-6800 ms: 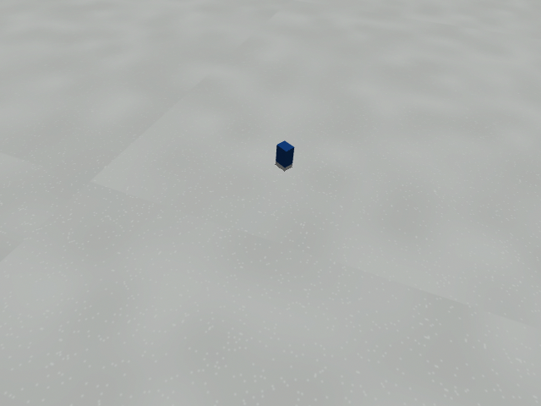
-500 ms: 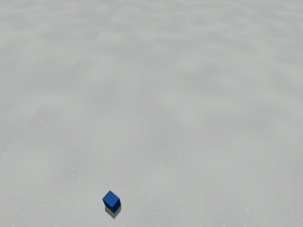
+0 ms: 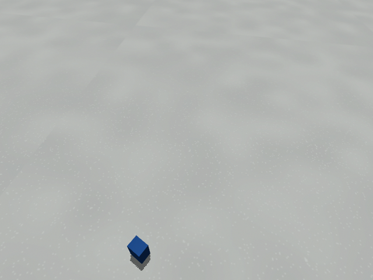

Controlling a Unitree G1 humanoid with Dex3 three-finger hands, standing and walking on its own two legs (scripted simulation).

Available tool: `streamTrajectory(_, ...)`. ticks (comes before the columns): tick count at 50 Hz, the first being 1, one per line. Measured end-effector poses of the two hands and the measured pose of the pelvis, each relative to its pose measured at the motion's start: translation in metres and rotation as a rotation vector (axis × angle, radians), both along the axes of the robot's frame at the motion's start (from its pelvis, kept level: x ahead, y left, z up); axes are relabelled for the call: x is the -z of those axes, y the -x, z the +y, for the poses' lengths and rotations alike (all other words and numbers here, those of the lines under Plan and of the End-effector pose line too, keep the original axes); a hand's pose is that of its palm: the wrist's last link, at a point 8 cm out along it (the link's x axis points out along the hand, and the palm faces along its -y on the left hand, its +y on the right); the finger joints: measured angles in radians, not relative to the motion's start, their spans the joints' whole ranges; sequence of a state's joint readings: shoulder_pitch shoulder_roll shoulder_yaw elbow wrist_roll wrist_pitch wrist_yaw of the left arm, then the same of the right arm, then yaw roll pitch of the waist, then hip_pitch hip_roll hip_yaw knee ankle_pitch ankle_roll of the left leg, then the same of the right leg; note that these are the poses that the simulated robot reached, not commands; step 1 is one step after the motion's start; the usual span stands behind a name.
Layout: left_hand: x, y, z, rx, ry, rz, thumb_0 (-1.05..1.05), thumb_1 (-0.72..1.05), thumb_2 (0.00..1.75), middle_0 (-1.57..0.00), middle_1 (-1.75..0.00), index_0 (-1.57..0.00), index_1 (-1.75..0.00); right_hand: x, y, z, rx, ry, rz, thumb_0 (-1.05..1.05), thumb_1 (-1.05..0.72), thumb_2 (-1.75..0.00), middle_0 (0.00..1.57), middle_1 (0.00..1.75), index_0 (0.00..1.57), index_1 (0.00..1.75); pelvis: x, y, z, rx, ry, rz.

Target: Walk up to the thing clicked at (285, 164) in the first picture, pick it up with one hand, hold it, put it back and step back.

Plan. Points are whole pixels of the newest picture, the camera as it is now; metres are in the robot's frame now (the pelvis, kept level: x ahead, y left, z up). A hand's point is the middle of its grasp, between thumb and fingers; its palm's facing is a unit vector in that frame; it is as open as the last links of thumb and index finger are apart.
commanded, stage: stand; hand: left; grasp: from the side
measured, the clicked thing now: (139, 249) +0.42 +0.21 -0.72
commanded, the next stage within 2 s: go down in 0.74 s
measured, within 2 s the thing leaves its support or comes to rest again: neither
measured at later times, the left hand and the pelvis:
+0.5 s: hand out of the picture +0.09 +0.25 -0.16, palm faces -0.02 -0.94 -0.34, open 7.4 cm; pelvis +0.01 +0.00 +0.00, yaw +0 degrees
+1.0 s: hand out of the picture +0.13 +0.25 -0.16, palm faces +0.06 -0.95 -0.31, open 9.1 cm; pelvis +0.00 +0.00 -0.01, yaw +1 degrees
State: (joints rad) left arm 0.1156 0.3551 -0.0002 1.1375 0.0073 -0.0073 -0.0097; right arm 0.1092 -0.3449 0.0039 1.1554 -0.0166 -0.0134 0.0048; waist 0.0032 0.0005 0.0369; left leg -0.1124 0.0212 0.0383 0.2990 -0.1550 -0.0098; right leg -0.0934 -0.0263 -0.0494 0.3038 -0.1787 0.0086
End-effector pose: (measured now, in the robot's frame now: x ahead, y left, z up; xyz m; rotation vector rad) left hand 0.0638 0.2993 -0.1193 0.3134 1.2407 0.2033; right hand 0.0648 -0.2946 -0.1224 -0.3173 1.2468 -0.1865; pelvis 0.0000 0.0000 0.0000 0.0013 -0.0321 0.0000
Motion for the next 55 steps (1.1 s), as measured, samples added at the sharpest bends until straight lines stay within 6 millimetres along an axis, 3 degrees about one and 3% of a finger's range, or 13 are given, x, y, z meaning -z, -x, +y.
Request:
streamTrajectory(24,0.000,-0.016,-0.004,0.005,0.004,-0.015,0.01,0.90,0.90,-0.20,-0.30,-0.20,-0.30,-0.003,-0.019,-0.003,-0.003,0.007,-0.021,0.01,-0.90,-0.90,0.20,0.30,0.21,0.30,0.000,-0.010,-0.002,0.000,0.002,0.002)
streamTrajectory(43,0.001,-0.013,-0.003,0.003,0.003,0.003,0.01,0.90,0.90,-0.20,-0.30,-0.20,-0.30,-0.002,-0.015,-0.001,0.003,0.004,-0.007,0.01,-0.90,-0.90,0.20,0.30,0.21,0.30,0.000,-0.012,-0.001,0.002,0.001,0.004)
streamTrajectory(48,0.004,-0.042,-0.007,-0.048,0.018,-0.101,0.01,0.79,0.79,-0.14,-0.22,-0.14,-0.22,0.000,-0.022,0.012,-0.002,-0.011,-0.102,0.01,-0.91,-0.91,0.20,0.30,0.21,0.29,0.006,-0.002,0.000,-0.014,0.005,0.061)
streamTrajectory(52,0.011,-0.074,-0.003,-0.020,0.027,-0.148,0.01,0.60,0.60,-0.09,-0.15,-0.10,-0.14,0.006,-0.019,0.026,0.009,-0.033,-0.127,0.01,-0.92,-0.91,0.20,0.30,0.21,0.29,0.014,0.005,-0.002,-0.010,0.008,0.122)
streamTrajectory(55,0.014,-0.088,0.003,-0.009,0.022,-0.179,0.01,0.43,0.44,-0.07,-0.12,-0.08,-0.11,0.009,-0.014,0.033,0.030,-0.045,-0.142,0.01,-0.91,-0.91,0.20,0.30,0.21,0.29,0.020,0.005,-0.001,-0.001,0.009,0.149)
